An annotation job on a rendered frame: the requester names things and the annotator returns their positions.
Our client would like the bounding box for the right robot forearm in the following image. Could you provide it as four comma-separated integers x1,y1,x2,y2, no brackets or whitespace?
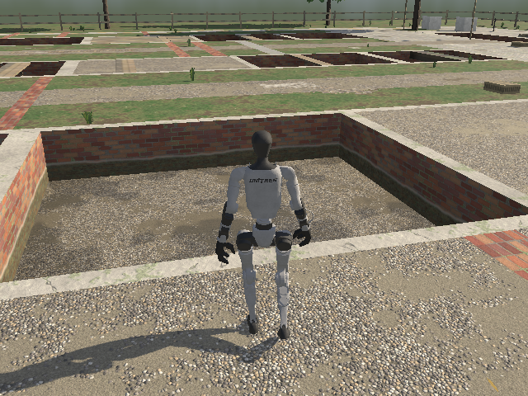
295,198,310,231

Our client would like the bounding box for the right robot hand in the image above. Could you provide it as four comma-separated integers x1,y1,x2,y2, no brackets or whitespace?
293,229,312,247

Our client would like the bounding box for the right robot shin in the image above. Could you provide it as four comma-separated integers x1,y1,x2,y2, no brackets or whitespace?
277,272,290,328

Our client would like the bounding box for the left robot upper arm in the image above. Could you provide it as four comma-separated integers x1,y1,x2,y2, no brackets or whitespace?
225,167,246,214

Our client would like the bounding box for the left robot shin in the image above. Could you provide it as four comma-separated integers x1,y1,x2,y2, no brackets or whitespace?
243,271,257,323

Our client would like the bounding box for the left robot forearm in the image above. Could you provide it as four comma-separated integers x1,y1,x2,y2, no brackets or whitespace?
217,201,233,243

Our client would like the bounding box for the robot shin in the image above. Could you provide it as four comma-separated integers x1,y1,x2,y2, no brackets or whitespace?
277,272,290,328
243,271,257,323

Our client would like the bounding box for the right robot upper arm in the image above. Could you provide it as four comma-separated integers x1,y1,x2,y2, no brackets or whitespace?
280,166,303,210

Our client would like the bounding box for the left robot hand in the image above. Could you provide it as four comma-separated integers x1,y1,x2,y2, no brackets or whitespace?
215,241,235,264

